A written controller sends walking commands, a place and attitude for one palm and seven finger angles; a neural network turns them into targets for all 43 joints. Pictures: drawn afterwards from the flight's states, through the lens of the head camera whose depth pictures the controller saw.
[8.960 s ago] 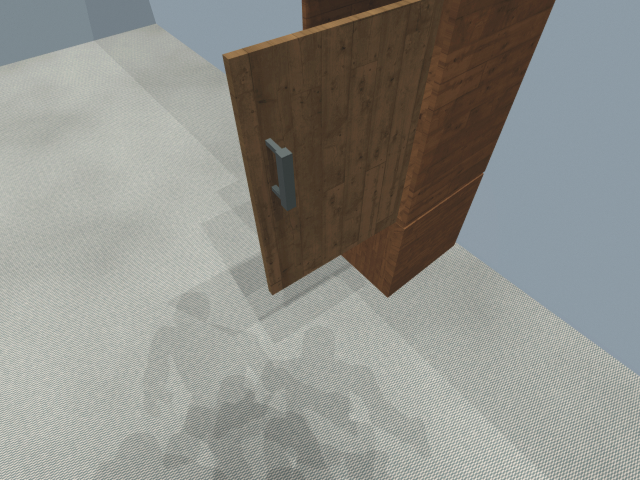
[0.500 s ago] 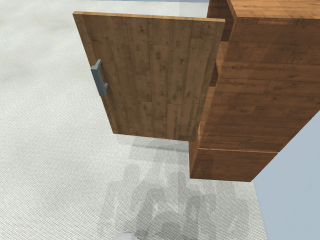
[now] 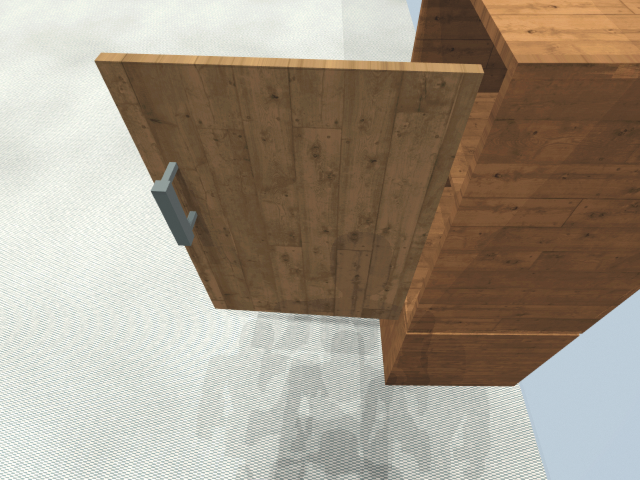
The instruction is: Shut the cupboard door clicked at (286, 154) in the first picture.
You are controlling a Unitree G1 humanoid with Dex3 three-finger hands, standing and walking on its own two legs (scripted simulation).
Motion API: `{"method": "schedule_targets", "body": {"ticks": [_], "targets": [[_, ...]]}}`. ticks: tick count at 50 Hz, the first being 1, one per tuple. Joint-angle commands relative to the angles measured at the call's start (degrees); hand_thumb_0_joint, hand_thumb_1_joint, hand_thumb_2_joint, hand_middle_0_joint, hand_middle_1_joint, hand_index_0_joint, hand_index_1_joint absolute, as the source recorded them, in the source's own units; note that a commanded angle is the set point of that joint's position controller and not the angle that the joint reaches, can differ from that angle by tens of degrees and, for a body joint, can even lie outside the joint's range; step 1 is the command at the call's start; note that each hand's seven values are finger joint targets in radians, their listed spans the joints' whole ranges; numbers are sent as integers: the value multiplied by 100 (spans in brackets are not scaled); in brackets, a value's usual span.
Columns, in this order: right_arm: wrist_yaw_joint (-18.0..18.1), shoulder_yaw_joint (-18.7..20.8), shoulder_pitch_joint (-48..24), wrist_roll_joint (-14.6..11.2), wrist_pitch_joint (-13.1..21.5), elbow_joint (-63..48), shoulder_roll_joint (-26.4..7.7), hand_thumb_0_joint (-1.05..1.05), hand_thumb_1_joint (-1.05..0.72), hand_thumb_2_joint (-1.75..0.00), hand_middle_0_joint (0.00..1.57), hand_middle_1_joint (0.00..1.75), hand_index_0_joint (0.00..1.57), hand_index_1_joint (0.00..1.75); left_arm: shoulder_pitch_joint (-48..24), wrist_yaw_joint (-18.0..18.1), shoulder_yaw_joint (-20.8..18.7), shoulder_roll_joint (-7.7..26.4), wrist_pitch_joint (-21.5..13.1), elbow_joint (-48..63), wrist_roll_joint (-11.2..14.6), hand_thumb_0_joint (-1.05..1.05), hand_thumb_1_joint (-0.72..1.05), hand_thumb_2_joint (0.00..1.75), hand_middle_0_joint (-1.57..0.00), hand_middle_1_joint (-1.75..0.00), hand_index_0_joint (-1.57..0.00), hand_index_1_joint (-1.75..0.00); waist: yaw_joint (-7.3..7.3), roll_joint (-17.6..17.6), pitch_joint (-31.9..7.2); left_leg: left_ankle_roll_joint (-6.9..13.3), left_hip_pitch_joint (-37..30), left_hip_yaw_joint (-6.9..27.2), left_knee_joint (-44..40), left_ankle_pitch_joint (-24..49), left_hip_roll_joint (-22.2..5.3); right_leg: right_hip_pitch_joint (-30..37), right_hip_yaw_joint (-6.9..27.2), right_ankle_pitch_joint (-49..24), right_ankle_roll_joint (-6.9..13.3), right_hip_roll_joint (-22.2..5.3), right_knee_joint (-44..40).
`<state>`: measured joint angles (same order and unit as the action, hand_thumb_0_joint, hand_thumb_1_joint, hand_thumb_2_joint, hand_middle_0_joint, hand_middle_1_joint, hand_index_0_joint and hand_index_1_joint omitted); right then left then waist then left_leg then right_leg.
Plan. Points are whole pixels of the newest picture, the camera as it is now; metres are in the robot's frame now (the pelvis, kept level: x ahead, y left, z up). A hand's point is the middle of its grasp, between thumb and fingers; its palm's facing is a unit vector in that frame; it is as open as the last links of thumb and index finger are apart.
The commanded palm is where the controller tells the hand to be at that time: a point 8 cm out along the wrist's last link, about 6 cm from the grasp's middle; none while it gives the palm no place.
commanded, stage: come to a stop and stand still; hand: left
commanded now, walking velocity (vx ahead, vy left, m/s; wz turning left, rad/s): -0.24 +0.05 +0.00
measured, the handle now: (178, 205) +0.46 +0.24 +0.05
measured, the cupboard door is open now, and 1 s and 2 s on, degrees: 87 87 87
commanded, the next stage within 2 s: look again from close up in 1.66 s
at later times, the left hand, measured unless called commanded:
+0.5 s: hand out of the picture +0.04 +0.21 -0.17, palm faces +0.01 -0.98 -0.20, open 7.4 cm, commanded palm none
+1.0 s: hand out of the picture -0.02 +0.15 -0.17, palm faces +0.03 -0.98 -0.20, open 7.3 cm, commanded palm none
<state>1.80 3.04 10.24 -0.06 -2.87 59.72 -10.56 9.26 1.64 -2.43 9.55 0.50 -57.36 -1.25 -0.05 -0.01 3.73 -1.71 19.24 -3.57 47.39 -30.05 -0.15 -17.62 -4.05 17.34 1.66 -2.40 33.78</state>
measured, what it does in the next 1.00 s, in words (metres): steps on the spot: left foot, then right foot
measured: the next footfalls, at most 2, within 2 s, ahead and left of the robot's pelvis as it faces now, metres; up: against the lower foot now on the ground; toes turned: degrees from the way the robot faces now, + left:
left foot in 0.16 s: +0.02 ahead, +0.13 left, +0.00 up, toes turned +3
right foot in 0.56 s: -0.04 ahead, -0.14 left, +0.00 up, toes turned -3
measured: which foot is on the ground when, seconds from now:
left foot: up 0.00-0.14, down 0.16-1.00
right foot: down 0.00-0.16, up 0.18-0.54, down 0.56-1.00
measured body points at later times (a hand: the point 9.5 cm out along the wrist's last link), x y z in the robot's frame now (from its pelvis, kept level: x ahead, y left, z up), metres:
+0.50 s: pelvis -0.02 +0.02 +0.01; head +0.02 +0.04 +0.46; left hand +0.04 +0.27 -0.15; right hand +0.00 -0.22 -0.13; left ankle -0.02 +0.12 -0.73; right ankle -0.08 -0.13 -0.70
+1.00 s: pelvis -0.03 -0.03 +0.01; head -0.01 -0.03 +0.46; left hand -0.02 +0.20 -0.15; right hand -0.05 -0.25 -0.16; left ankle -0.02 +0.12 -0.73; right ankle -0.08 -0.14 -0.73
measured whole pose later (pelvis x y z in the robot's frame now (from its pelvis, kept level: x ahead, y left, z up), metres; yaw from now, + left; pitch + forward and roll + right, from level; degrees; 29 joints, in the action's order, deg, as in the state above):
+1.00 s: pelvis -0.03 -0.03 +0.01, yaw -1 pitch +0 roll +0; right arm 1.4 1.2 16.6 0.8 -0.9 66.4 -8.3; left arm 15.2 1.6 -0.8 8.5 0.3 -64.4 0.0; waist 0.5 -0.3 1.6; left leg -3.0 11.3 -2.9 23.8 -11.8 -4.1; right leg -5.8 -1.3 17.7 0.5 -0.3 23.9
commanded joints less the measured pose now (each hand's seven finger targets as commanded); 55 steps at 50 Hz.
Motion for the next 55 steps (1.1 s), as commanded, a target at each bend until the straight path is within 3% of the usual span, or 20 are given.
{"method": "schedule_targets", "body": {"ticks": [1,4,6,7,8,9,11,12,16,22,25,26,27,28,29,30,32,38,44,55], "targets": [[37,46,60,0,48,-363,-325,0,-90,-90,20,30,20,30,553,123,-295,1179,-17,213,-13,0,90,90,-20,-30,-20,-30,-204,885,-911,-122,679,255,293,-285,43,1907,1206,-6291,1130,-1652,-641],[5,40,354,11,43,-274,-258,0,-90,-90,20,30,20,30,258,120,-308,1155,26,288,-2,0,90,90,-20,-30,-20,-30,-44,968,-904,-137,122,90,-1119,624,25,1665,974,-5438,865,-1421,-475],[-16,49,646,58,94,-167,-417,0,-90,-90,20,30,20,30,190,91,-269,1006,66,309,82,0,90,90,-20,-30,-20,-30,109,545,-920,-47,-1047,158,-2638,2527,-314,866,684,-3666,356,-1026,-61],[-28,117,616,123,158,-262,-789,0,-90,-90,20,30,20,30,373,60,-205,690,110,390,100,0,90,90,-20,-30,-20,-30,24,-743,-1004,399,-1501,1389,-2804,4285,-1403,-11,214,-1217,-90,-363,480],[-7,162,621,160,143,-399,-1199,0,-90,-90,20,30,20,30,364,80,-152,561,160,499,115,0,90,90,-20,-30,-20,-30,98,-1636,-795,1210,-1130,2082,-2818,6060,-2395,-441,232,1720,-298,122,1535],[67,134,720,200,161,-413,-1144,0,-90,-90,20,30,20,30,82,96,-173,730,228,562,58,0,90,90,-20,-30,-20,-30,255,-909,-675,1508,-756,1996,-2684,6032,-2377,-429,643,1997,-232,289,2554],[170,70,497,211,212,-486,-985,0,-90,-90,20,30,20,30,19,80,-229,705,252,458,75,0,90,90,-20,-30,-20,-30,96,-907,-388,1447,-803,1701,-2559,6319,-2032,-960,1015,1434,-263,238,3333],[193,31,393,208,236,-534,-848,0,-90,-90,20,30,20,30,101,56,-221,655,233,420,72,0,90,90,-20,-30,-20,-30,17,-784,-326,1405,-991,1505,-2475,6324,-1899,-1101,937,1265,-280,218,3343],[186,40,683,161,269,-412,-827,0,-90,-90,20,30,20,30,162,-3,-188,614,239,350,81,0,90,90,-20,-30,-20,-30,118,-753,-801,1197,-1777,1099,-2516,5774,-1678,-1099,772,821,-408,189,2899],[94,100,743,191,242,-202,-868,0,-90,-90,20,30,20,30,-32,-72,-60,419,182,363,56,0,90,90,-20,-30,-20,-30,252,-1076,-438,1108,-1265,1133,-2749,4299,-1634,-99,236,1057,-280,116,737],[58,123,605,119,236,-156,-974,0,-90,-90,20,30,20,30,513,-66,-75,474,140,121,78,0,90,90,-20,-30,-20,-30,8,-879,-636,770,-809,987,-2593,3240,-1336,930,62,-202,-221,172,-708],[36,117,590,86,235,-146,-834,0,-90,-90,20,30,20,30,632,-41,-95,622,97,67,59,0,90,90,-20,-30,-20,-30,-32,-558,-573,534,-556,813,-2408,2683,-1101,1209,309,-584,-167,-19,-1284],[7,65,580,52,229,-156,-538,0,-90,-90,20,30,20,30,597,-4,-96,834,29,35,40,0,90,90,-20,-30,-20,-30,17,64,-339,252,-169,519,-2143,1889,-686,1211,1030,-784,65,-585,-1631],[-39,-15,592,47,196,-184,-327,0,-90,-90,20,30,20,30,439,-6,-81,1048,9,27,45,0,90,90,-20,-30,-20,-30,139,600,-204,31,-296,133,-2076,1184,-315,668,1370,-544,313,-1166,-1820],[-83,-54,610,70,186,-148,-251,0,-90,-90,20,30,20,30,293,-14,-26,1098,22,42,38,0,90,90,-20,-30,-20,-30,228,250,-183,30,-831,147,-2095,1433,-176,54,1284,-331,339,-1224,-1722],[-71,-64,680,120,193,-39,-249,0,-90,-90,20,30,20,30,230,-14,-2,958,-49,-29,49,0,90,90,-20,-30,-20,-30,247,667,-326,42,-1009,136,-2130,1985,-230,120,1070,-835,222,-782,-1519],[-46,-43,746,104,237,120,-389,0,-90,-90,20,30,20,30,358,0,41,782,-92,-147,83,0,90,90,-20,-30,-20,-30,164,799,-352,85,-1121,204,-2206,2375,-414,335,798,-1248,88,-578,-1418],[-33,-81,841,108,241,409,-363,0,-90,-90,20,30,20,30,512,11,65,670,-83,-310,109,0,90,90,-20,-30,-20,-30,115,171,92,62,-978,255,-2463,2333,-538,341,810,-635,32,-432,-1619],[-17,-104,902,112,245,520,-309,0,-90,-90,20,30,20,30,657,13,75,610,-100,-428,112,0,90,90,-20,-30,-20,-30,88,192,187,34,-991,232,-2533,2270,-549,376,804,-567,33,-426,-1739],[43,-124,893,94,314,531,-276,0,-90,-90,20,30,20,30,929,32,69,500,-134,-552,99,0,90,90,-20,-30,-20,-30,43,107,-16,60,-1144,234,-2534,2807,-621,732,654,-1615,6,-403,-1513]]}}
